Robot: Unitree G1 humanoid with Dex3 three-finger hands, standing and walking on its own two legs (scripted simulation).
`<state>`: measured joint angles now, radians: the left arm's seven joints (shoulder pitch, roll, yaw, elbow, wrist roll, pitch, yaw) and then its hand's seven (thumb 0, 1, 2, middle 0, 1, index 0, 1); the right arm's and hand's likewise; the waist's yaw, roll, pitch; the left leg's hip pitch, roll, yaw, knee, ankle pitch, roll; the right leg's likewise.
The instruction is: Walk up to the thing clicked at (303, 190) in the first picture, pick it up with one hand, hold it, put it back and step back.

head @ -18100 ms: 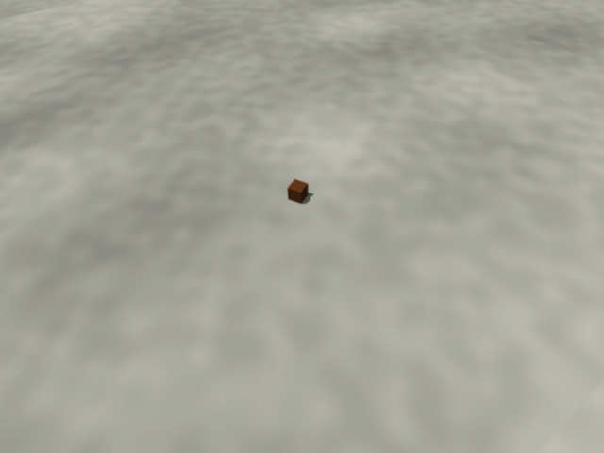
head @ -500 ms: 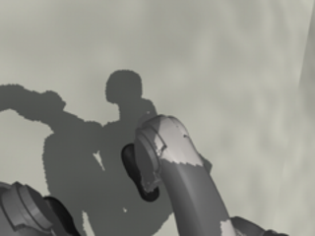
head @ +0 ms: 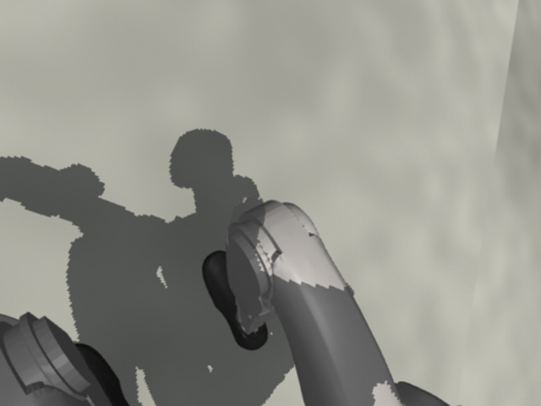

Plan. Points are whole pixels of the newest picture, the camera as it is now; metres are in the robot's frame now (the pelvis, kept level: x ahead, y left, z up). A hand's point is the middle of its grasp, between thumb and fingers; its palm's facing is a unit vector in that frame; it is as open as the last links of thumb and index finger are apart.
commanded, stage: close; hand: left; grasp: from above
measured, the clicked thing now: out of the picture +0.45 +0.33 -0.28
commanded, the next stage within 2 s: settle in 0.38 s
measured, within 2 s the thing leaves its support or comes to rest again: leaves its support in 0.90 s
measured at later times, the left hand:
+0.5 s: hand out of the picture +0.45 +0.32 -0.25, palm faces +0.02 -0.46 -0.89, open 10.6 cm
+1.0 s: hand out of the picture +0.45 +0.34 -0.23, palm faces +0.05 -0.47 -0.88, open 10.4 cm
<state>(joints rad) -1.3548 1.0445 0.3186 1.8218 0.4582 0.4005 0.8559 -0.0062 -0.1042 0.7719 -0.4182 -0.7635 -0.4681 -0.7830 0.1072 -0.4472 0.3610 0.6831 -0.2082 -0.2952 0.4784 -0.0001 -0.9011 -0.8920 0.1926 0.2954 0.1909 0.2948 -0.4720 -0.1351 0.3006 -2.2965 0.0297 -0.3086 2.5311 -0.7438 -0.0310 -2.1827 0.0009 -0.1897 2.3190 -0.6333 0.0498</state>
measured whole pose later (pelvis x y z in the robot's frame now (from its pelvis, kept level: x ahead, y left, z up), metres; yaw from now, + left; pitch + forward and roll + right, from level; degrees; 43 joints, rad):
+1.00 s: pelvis +0.00 +0.00 +0.01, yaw +0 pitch +30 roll -15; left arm -1.35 0.98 0.39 1.68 0.55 0.47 0.79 0.00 -0.14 0.72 -0.60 -0.69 -0.65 -0.67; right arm 0.13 -0.39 0.29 0.74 -0.18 -0.30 0.48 0.00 -0.92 -0.90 0.19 0.30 0.19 0.29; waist -0.42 -0.12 0.24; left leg -2.30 0.04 -0.29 2.47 -0.72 -0.03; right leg -2.20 0.00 -0.18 2.27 -0.61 0.04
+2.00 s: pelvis +0.00 -0.01 +0.07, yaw +8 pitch +36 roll -5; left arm -1.16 0.58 0.35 1.44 0.54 0.65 0.59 0.00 -0.09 0.59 -0.67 -0.63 -0.71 -0.56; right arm 0.14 -0.32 0.00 0.91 -0.07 -0.18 0.35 0.00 -0.92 -0.90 0.19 0.29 0.19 0.29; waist -0.22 0.06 -0.12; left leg -2.16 0.06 -0.10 2.23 -0.70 -0.02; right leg -2.15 -0.02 -0.04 2.15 -0.63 0.02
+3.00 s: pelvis +0.06 -0.03 +0.36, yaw +12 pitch +18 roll +0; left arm -0.81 0.21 0.12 1.23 0.38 0.89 0.59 -0.02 -0.05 0.57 -0.65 -0.65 -0.67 -0.61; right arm 0.18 -0.28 -0.02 0.93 0.00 -0.19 0.11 0.01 -0.89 -0.89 0.20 0.30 0.20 0.30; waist -0.09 0.05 -0.17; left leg -0.98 0.09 -0.01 1.14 -0.48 -0.06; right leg -1.00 0.00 -0.04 1.13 -0.46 -0.02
